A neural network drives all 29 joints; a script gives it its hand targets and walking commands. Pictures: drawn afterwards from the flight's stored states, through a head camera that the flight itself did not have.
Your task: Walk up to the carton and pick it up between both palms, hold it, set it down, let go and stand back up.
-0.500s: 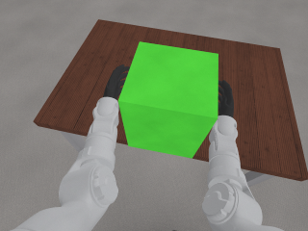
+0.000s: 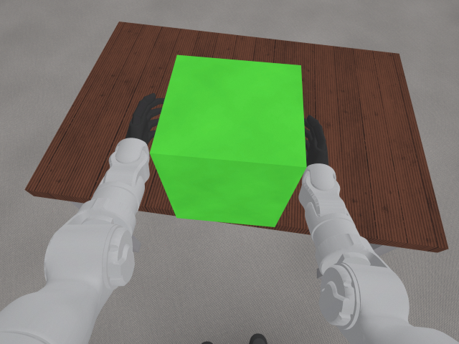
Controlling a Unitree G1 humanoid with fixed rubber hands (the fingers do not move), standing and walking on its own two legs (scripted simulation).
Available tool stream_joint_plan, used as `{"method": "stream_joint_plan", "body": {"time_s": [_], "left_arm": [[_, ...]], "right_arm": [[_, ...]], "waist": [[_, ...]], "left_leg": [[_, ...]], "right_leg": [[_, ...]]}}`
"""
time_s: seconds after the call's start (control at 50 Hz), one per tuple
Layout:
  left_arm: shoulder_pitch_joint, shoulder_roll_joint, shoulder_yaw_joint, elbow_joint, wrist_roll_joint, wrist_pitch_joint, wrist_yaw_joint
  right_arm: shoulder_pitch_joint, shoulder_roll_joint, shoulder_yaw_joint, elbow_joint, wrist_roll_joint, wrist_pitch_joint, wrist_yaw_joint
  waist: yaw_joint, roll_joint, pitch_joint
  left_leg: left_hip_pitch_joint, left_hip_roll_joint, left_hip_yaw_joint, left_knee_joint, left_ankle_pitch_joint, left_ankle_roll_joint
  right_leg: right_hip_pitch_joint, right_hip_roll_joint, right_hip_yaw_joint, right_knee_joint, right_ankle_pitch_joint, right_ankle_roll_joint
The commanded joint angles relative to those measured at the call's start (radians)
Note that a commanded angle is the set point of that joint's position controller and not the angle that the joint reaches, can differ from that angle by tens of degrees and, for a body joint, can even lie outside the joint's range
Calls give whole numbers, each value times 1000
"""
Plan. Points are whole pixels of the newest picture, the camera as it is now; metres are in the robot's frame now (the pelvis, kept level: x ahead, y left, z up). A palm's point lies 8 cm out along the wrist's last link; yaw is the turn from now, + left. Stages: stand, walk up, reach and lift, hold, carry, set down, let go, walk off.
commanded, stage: set down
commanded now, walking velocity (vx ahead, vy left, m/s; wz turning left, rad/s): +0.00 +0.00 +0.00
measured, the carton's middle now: (231, 150) +0.45 +0.01 +0.02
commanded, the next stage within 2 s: none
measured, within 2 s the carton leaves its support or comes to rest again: neither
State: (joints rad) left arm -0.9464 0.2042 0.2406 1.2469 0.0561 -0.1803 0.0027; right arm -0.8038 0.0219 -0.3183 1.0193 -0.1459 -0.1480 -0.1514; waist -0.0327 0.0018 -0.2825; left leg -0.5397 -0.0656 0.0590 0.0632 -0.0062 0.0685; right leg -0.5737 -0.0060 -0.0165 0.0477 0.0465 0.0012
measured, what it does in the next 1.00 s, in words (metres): stands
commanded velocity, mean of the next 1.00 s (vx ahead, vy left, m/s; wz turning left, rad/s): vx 0.00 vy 0.00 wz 0.00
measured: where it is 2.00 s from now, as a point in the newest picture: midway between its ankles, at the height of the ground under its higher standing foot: outside the picture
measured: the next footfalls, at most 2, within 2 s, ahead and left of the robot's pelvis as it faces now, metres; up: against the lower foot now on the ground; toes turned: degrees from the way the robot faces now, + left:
none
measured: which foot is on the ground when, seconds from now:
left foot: down 0.00-1.00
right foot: down 0.00-1.00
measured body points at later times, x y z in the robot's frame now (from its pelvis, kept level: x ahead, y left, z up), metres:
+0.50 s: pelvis -0.02 -0.01 +0.00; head +0.04 +0.00 +0.45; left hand +0.46 +0.21 +0.12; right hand +0.43 -0.18 +0.11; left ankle -0.03 +0.07 -0.74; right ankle +0.00 -0.12 -0.74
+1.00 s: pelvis -0.03 -0.01 +0.01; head +0.02 +0.00 +0.46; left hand +0.46 +0.23 +0.21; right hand +0.44 -0.19 +0.20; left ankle -0.03 +0.07 -0.74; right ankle +0.00 -0.12 -0.74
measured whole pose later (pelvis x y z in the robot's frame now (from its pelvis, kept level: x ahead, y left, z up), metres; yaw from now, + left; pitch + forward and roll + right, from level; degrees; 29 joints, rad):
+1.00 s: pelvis -0.03 -0.01 +0.01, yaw +0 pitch +14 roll +0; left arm -1.12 0.53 -0.05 1.03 -0.31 0.33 -0.04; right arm -1.07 -0.20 -0.12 0.86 0.15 0.41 -0.17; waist -0.06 -0.01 -0.18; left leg -0.36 -0.05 0.04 0.18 -0.07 0.05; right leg -0.37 0.01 -0.03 0.12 0.01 -0.02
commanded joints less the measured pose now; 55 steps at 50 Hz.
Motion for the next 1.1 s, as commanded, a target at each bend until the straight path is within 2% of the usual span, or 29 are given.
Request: {"method": "stream_joint_plan", "body": {"time_s": [0.0, 0.06, 0.1, 0.14, 0.22, 0.26, 0.32, 0.4, 0.52, 0.58, 0.64, 0.72, 0.78, 0.84, 0.96, 1.02, 1.08], "left_arm": [[-321, 202, -82, -74, -117, -32, -4], [-297, 228, -125, -60, -182, -20, -25], [-304, 250, -158, -74, -223, -19, -35], [-331, 276, -195, -110, -260, -18, -38], [-399, 319, -259, -225, -318, 4, -38], [-397, 334, -269, -231, -328, 30, -46], [-363, 349, -261, -175, -329, 73, -66], [-392, 374, -246, -135, -329, 118, -77], [-529, 416, -273, -153, -357, 190, -50], [-565, 419, -292, -165, -373, 235, -32], [-580, 424, -302, -196, -385, 283, -21], [-588, 440, -297, -259, -390, 348, -17], [-590, 457, -281, -309, -381, 401, -20], [-592, 470, -261, -343, -371, 453, -28], [-573, 472, -234, -343, -362, 520, -59], [-519, 449, -215, -320, -342, 526, -84], [-459, 425, -193, -317, -321, 511, -107]], "right_arm": [[-373, -121, 116, -70, 111, -42, -4], [-343, -156, 158, 24, 177, -45, -8], [-347, -183, 174, 38, 208, -47, -6], [-372, -212, 180, -1, 228, -46, -3], [-437, -240, 195, -157, 257, -7, 3], [-439, -236, 225, -185, 285, 34, 4], [-417, -224, 274, -167, 320, 105, 1], [-439, -227, 272, -165, 315, 178, -14], [-561, -261, 194, -233, 257, 269, -25], [-609, -276, 167, -257, 233, 318, -28], [-638, -293, 158, -275, 227, 367, -31], [-660, -321, 153, -294, 235, 424, -27], [-670, -337, 153, -305, 245, 464, -22], [-674, -342, 164, -311, 265, 503, -19], [-637, -327, 213, -290, 322, 558, -28], [-571, -311, 231, -287, 341, 561, -42], [-509, -298, 237, -329, 348, 547, -57]], "waist": [[-4, 48, -744], [-27, 70, -625], [-35, 85, -589], [-36, 100, -599], [-26, 127, -682], [-23, 121, -669], [-26, 83, -548], [-34, 43, -401], [-28, 84, -408], [-28, 95, -461], [-31, 96, -519], [-32, 97, -573], [-27, 100, -570], [-20, 103, -528], [-22, 95, -391], [-33, 75, -309], [-38, 55, -256]], "left_leg": [[323, 38, -62, 258, 603, -127], [325, 35, -69, 296, 600, -136], [332, 33, -76, 308, 594, -140], [371, 33, -83, 316, 604, -144], [462, 32, -91, 327, 642, -144], [427, 27, -84, 317, 580, -132], [280, 20, -74, 266, 402, -102], [184, 27, -72, 205, 244, -86], [273, 54, -71, 207, 146, -85], [322, 65, -73, 218, 143, -84], [375, 73, -79, 226, 200, -90], [465, 80, -92, 234, 337, -106], [517, 82, -97, 235, 429, -114], [524, 77, -94, 228, 466, -112], [406, 57, -81, 177, 375, -90], [339, 51, -79, 132, 294, -77], [312, 53, -77, 93, 243, -70]], "right_leg": [[446, 24, 67, 225, 436, -20], [381, 36, 66, 234, 403, -19], [363, 38, 64, 242, 383, -19], [350, 37, 63, 246, 364, -19], [358, 24, 67, 247, 348, -23], [420, 8, 76, 245, 348, -29], [539, -14, 91, 244, 312, -23], [549, -18, 91, 228, 204, -7], [391, -14, 69, 201, -8, -27], [341, -8, 55, 199, -57, -38], [327, 0, 49, 196, -50, -47], [331, 14, 51, 177, 0, -56], [352, 21, 58, 155, 38, -60], [399, 21, 68, 135, 74, -64], [581, 0, 90, 120, 147, -58], [685, -13, 93, 113, 174, -47], [759, -18, 93, 105, 184, -44]]}}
